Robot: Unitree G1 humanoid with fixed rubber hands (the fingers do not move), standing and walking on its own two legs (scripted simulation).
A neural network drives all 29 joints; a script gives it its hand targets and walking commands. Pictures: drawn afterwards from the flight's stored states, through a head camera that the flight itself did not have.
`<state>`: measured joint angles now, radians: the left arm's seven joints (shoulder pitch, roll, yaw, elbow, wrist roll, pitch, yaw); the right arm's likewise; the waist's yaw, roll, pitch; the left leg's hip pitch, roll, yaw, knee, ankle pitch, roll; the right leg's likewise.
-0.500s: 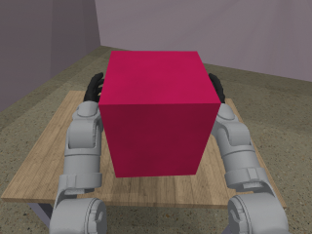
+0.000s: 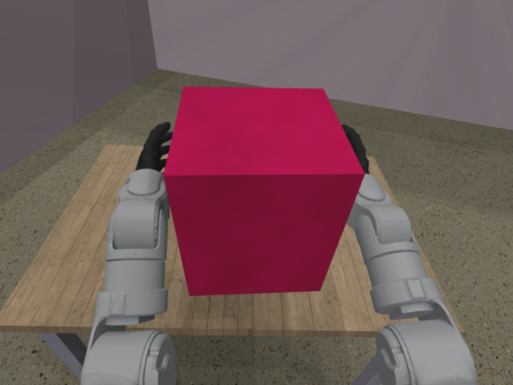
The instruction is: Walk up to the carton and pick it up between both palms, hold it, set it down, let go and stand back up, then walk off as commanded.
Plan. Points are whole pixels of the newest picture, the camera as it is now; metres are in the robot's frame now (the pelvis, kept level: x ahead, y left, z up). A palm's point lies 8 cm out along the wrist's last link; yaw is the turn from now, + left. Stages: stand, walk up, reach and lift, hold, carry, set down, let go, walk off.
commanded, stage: hold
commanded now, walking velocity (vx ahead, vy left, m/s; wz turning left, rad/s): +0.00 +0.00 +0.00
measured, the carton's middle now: (255, 194) +0.36 -0.01 +0.16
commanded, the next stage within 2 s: none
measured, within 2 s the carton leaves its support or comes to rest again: neither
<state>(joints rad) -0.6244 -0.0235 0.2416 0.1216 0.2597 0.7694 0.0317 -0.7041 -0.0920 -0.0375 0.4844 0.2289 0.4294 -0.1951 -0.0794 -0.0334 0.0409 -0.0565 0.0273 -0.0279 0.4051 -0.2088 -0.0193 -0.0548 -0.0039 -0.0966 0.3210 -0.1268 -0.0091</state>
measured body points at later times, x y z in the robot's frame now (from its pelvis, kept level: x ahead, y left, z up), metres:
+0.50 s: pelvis +0.00 +0.00 +0.00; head -0.05 +0.03 +0.45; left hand +0.38 +0.16 +0.20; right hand +0.39 -0.15 +0.21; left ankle +0.02 +0.13 -0.74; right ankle +0.04 -0.11 -0.74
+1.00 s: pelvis +0.00 +0.00 +0.00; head -0.05 +0.02 +0.45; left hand +0.38 +0.16 +0.20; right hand +0.39 -0.15 +0.20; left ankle +0.02 +0.13 -0.74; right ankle +0.04 -0.11 -0.74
